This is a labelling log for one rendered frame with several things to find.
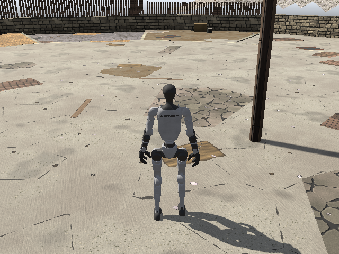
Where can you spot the left robot hand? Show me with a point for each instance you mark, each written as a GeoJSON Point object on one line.
{"type": "Point", "coordinates": [142, 157]}

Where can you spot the right robot hand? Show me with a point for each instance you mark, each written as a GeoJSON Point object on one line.
{"type": "Point", "coordinates": [196, 159]}

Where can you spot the robot left forearm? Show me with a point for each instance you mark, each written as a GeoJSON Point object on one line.
{"type": "Point", "coordinates": [145, 142]}

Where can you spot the left robot upper arm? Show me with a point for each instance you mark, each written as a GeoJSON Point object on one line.
{"type": "Point", "coordinates": [150, 120]}

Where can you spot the right robot upper arm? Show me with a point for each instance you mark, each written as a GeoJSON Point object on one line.
{"type": "Point", "coordinates": [188, 121]}

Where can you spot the robot left shin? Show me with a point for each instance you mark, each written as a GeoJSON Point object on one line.
{"type": "Point", "coordinates": [157, 195]}

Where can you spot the robot torso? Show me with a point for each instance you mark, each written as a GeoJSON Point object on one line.
{"type": "Point", "coordinates": [169, 128]}

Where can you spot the robot right forearm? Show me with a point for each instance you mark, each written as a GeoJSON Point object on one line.
{"type": "Point", "coordinates": [193, 143]}

